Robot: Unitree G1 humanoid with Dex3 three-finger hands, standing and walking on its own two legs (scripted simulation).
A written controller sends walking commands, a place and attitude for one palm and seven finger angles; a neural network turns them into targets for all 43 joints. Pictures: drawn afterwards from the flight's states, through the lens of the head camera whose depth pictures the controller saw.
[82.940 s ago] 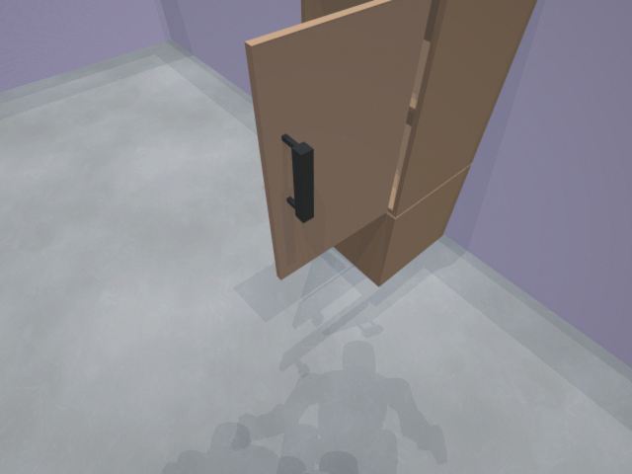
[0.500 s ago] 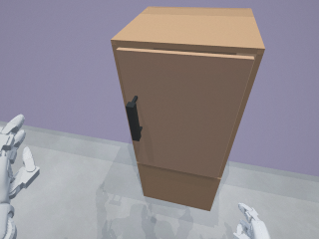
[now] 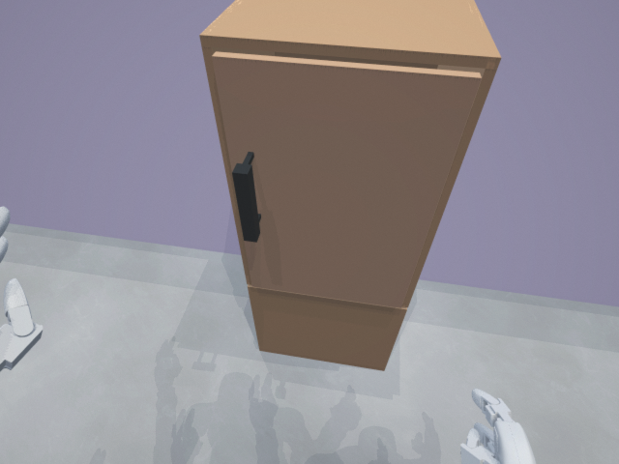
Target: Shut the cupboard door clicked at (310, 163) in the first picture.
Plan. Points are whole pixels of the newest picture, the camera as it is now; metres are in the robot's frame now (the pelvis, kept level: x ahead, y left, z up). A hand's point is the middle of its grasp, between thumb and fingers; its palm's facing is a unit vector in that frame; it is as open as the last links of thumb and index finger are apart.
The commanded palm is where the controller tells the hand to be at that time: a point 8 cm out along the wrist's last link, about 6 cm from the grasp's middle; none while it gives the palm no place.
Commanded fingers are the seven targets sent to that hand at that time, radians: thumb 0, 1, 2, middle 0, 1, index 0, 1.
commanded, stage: step back with the hand held close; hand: left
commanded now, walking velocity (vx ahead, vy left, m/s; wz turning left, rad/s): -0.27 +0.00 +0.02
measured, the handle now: (250, 197) +0.57 +0.15 +0.00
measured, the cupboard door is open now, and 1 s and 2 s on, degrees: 0 0 0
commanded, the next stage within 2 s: stop stepping back and stand still in 1.06 s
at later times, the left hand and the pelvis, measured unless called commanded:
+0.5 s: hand out of the picture +0.12 +0.27 +0.17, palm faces +0.53 -0.73 -0.44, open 7.4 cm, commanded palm +0.06 +0.30 +0.18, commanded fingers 0.00 0.90 0.90 -0.20 -0.30 -0.20 -0.30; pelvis -0.06 -0.01 -0.01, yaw +4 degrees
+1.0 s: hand out of the picture +0.05 +0.29 +0.17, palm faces +0.49 -0.76 -0.43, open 7.4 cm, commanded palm -0.03 +0.31 +0.18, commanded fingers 0.00 0.90 0.90 -0.20 -0.30 -0.20 -0.30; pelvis -0.14 +0.00 +0.00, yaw +4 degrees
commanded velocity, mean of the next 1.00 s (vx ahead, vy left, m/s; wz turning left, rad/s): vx -0.37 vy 0.00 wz -0.09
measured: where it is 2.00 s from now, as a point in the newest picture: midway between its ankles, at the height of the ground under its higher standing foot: outside the picture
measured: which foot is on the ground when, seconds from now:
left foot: down 0.00-1.00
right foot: down 0.00-0.58, up 0.60-0.70, down 0.72-0.94, up 0.96-1.00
